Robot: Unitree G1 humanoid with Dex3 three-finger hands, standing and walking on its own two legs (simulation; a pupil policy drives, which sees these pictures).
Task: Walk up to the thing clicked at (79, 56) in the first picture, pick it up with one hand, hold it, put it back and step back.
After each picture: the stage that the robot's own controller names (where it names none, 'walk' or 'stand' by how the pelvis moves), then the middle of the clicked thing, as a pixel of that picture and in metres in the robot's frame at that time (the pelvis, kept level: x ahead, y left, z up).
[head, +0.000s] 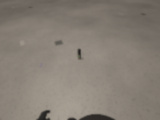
stand; (79, 54) +1.29 +0.25 -0.65
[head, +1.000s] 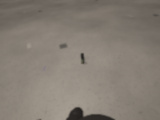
walk; (82, 58) +1.19 +0.26 -0.65
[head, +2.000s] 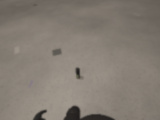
walk; (77, 73) +0.74 +0.23 -0.64
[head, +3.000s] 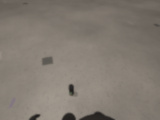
stand; (71, 90) +0.48 +0.19 -0.64
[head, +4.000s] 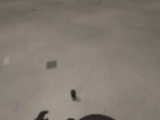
stand; (73, 95) +0.44 +0.20 -0.65
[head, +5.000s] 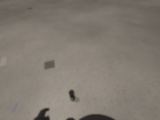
stand; (72, 95) +0.42 +0.21 -0.65
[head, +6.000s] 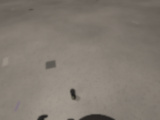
stand; (73, 94) +0.45 +0.21 -0.66
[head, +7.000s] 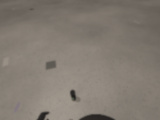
stand; (73, 95) +0.43 +0.21 -0.66
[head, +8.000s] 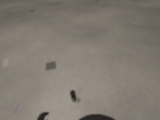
stand; (73, 96) +0.43 +0.21 -0.66
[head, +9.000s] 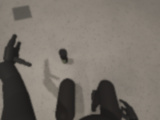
go down; (64, 57) +0.51 +0.20 -0.33
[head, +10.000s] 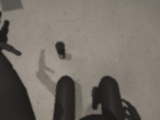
approach; (61, 51) +0.52 +0.20 -0.27
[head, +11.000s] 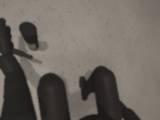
close in; (31, 39) +0.52 +0.26 -0.18
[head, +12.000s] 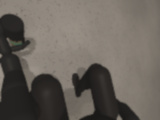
close; (16, 35) +0.51 +0.27 -0.18
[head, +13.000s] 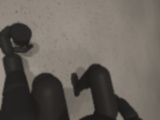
lift; (21, 40) +0.48 +0.25 -0.19
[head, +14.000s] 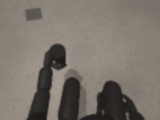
lift; (59, 59) +0.39 +0.22 -0.02
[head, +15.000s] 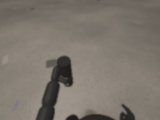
hold; (66, 73) +0.32 +0.16 +0.09
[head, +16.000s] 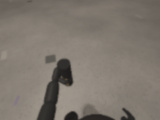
hold; (66, 74) +0.32 +0.17 +0.04
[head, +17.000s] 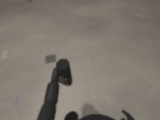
crouch; (66, 74) +0.33 +0.17 +0.04
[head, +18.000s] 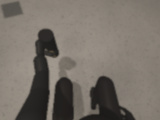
crouch; (51, 46) +0.49 +0.21 -0.05
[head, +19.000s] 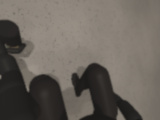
lower; (13, 41) +0.49 +0.27 -0.18
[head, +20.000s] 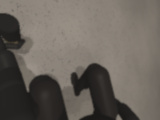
lower; (11, 36) +0.50 +0.27 -0.18
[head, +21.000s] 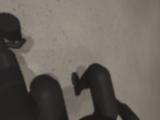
lower; (12, 35) +0.50 +0.27 -0.19
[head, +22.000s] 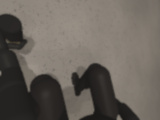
lower; (14, 36) +0.50 +0.27 -0.19
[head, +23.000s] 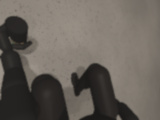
draw back; (18, 37) +0.50 +0.25 -0.19
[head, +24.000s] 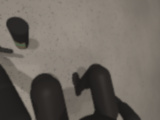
rise; (20, 37) +0.50 +0.26 -0.19
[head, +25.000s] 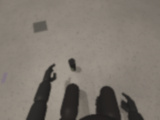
walk; (72, 65) +0.50 +0.17 -0.39
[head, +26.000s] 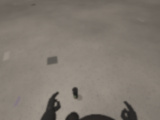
stand; (75, 93) +0.44 +0.16 -0.60
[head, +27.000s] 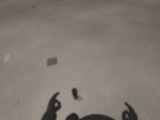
stand; (74, 94) +0.44 +0.17 -0.60
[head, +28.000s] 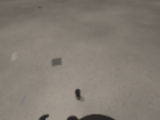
stand; (77, 94) +0.44 +0.15 -0.64
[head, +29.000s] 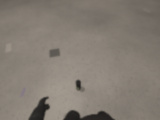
walk; (78, 85) +0.47 +0.12 -0.63
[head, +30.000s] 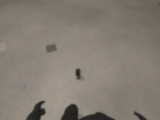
walk; (78, 74) +0.62 +0.16 -0.63
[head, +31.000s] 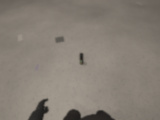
walk; (81, 59) +0.93 +0.18 -0.62
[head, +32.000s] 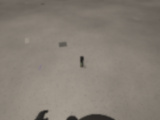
stand; (81, 61) +1.06 +0.18 -0.65
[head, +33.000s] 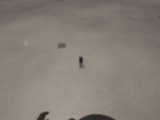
stand; (80, 62) +1.05 +0.19 -0.66
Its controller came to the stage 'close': yes
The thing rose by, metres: 0.69
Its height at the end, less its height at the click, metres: +0.00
